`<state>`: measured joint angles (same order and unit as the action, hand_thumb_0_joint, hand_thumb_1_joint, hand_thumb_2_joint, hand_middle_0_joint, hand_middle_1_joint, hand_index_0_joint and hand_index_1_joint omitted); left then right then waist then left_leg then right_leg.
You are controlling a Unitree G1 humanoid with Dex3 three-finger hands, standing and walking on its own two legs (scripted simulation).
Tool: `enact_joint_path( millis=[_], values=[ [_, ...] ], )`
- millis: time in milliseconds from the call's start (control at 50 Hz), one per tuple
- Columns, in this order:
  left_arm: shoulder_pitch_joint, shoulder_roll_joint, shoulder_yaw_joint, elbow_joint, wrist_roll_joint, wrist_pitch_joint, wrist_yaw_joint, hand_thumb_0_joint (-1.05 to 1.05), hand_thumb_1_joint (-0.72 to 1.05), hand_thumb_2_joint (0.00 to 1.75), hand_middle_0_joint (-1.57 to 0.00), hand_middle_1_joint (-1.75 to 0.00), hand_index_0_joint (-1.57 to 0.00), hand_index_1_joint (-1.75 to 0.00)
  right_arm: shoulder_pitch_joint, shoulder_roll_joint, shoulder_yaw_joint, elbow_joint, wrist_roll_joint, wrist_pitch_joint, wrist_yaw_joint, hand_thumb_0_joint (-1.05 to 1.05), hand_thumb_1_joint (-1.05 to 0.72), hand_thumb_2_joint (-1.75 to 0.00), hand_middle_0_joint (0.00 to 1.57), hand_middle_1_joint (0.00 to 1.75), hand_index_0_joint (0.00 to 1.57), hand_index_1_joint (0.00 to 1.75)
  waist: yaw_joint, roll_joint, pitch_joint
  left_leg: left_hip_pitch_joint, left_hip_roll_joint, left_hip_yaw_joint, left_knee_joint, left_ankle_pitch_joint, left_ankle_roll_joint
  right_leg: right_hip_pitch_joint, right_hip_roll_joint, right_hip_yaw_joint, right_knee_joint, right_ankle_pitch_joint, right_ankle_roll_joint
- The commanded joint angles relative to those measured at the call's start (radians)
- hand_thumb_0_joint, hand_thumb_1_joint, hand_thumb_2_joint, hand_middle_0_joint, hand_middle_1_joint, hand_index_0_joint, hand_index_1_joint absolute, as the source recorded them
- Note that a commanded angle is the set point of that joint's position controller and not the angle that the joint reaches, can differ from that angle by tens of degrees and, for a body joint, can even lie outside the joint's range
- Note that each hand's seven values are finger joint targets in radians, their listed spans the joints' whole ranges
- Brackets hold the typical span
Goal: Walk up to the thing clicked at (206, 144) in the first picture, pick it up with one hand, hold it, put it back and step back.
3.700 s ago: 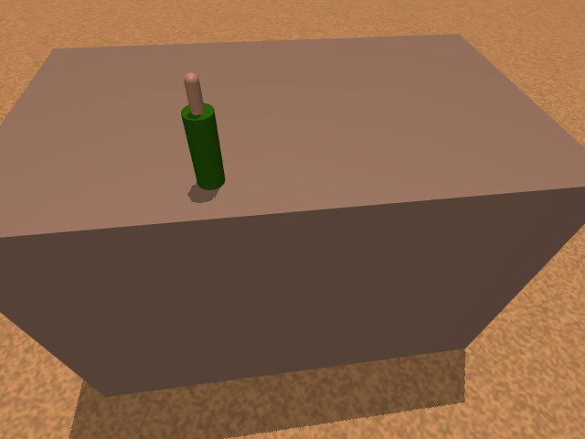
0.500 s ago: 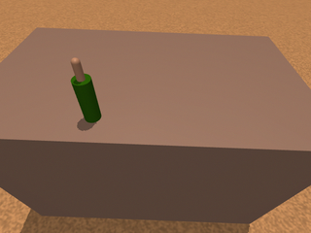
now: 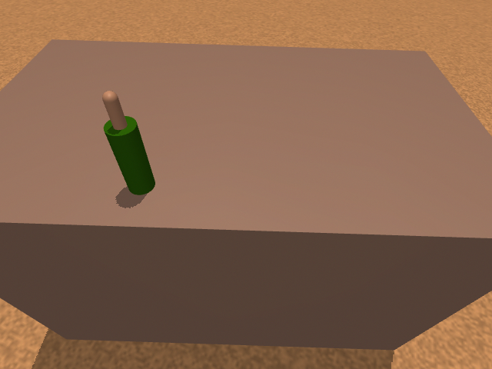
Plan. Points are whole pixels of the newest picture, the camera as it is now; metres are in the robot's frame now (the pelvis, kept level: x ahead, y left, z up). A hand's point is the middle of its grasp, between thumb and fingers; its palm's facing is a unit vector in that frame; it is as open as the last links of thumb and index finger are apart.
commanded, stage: stand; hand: left
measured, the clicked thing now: (127, 145) +0.46 +0.21 +0.12
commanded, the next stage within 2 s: none
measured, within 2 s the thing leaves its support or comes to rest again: neither
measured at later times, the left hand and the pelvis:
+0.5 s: hand out of the picture +0.08 +0.25 -0.15, palm faces -0.04 -0.94 -0.35, open 7.4 cm; pelvis +0.00 -0.01 +0.00, yaw +0 degrees
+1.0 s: hand out of the picture +0.07 +0.25 -0.16, palm faces -0.04 -0.94 -0.34, open 7.4 cm; pelvis +0.00 -0.01 +0.00, yaw +0 degrees
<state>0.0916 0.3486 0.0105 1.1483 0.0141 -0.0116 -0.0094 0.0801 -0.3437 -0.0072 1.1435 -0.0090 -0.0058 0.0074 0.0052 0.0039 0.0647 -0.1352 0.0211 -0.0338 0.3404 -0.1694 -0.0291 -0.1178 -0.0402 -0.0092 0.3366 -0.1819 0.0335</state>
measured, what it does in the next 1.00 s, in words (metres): stands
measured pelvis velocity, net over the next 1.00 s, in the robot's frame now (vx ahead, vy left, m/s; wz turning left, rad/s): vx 0.00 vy -0.01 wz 0.00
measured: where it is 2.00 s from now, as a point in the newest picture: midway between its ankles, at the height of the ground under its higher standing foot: outside the picture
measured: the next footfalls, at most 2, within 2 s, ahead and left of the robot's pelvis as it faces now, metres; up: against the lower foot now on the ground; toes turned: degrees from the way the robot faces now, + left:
none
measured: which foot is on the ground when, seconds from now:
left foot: down 0.00-1.00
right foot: down 0.00-1.00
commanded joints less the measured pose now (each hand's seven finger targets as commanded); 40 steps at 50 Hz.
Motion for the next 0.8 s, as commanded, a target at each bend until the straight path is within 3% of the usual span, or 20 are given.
enact_joint_path(
  millis=[0,340,480,580,680,780],
  values=[
    [-0.039,0.217,0.037,-0.068,-0.008,-0.021,0.013,0.0,0.9,0.9,-0.2,-0.3,-0.2,-0.3,-0.033,-0.219,-0.036,-0.06,0.001,-0.024,-0.01,0.0,-0.9,-0.9,0.2,0.3,0.2,0.3,-0.005,-0.001,-0.104,0.022,0.102,-0.068,-0.051,0.16,0.035,0.025,-0.09,0.072,-0.046,0.113,-0.041],
    [-0.031,0.229,0.033,-0.085,-0.005,-0.018,0.014,0.0,0.9,0.9,-0.2,-0.3,-0.2,-0.3,-0.031,-0.226,-0.035,-0.071,0.001,-0.022,-0.008,0.0,-0.9,-0.9,0.2,0.3,0.2,0.3,-0.004,-0.006,-0.09,0.027,0.103,-0.061,-0.055,0.119,0.037,0.011,-0.089,0.076,-0.051,0.086,-0.047],
    [-0.031,0.23,0.031,-0.092,-0.005,-0.022,0.013,0.0,0.9,0.9,-0.2,-0.3,-0.2,-0.3,-0.021,-0.228,-0.036,-0.074,0.001,-0.019,-0.009,0.0,-0.9,-0.9,0.2,0.3,0.2,0.3,-0.009,-0.003,-0.102,0.033,0.103,-0.055,-0.042,0.125,0.039,0.018,-0.094,0.082,-0.054,0.119,-0.047],
    [-0.026,0.233,0.03,-0.092,-0.006,-0.019,0.013,0.0,0.9,0.9,-0.2,-0.3,-0.2,-0.3,-0.014,-0.224,-0.035,-0.073,0.001,-0.019,-0.009,0.0,-0.9,-0.9,0.2,0.3,0.2,0.3,-0.007,-0.009,-0.085,0.029,0.102,-0.056,-0.05,0.101,0.035,0.005,-0.09,0.083,-0.06,0.076,-0.05],
    [-0.022,0.231,0.03,-0.093,-0.007,-0.019,0.012,0.0,0.9,0.9,-0.2,-0.3,-0.2,-0.3,-0.008,-0.226,-0.035,-0.074,0.001,-0.019,-0.009,0.0,-0.9,-0.9,0.2,0.3,0.2,0.3,-0.007,-0.003,-0.096,0.021,0.103,-0.056,-0.047,0.12,0.04,0.026,-0.091,0.084,-0.053,0.109,-0.052],
    [-0.012,0.23,0.03,-0.089,-0.005,-0.018,0.012,0.0,0.9,0.9,-0.2,-0.3,-0.2,-0.3,-0.007,-0.227,-0.032,-0.075,0.002,-0.019,-0.008,0.0,-0.9,-0.9,0.2,0.3,0.2,0.3,-0.004,-0.005,-0.072,0.014,0.101,-0.062,-0.061,0.091,0.039,0.004,-0.085,0.077,-0.056,0.069,-0.048]
  ],
)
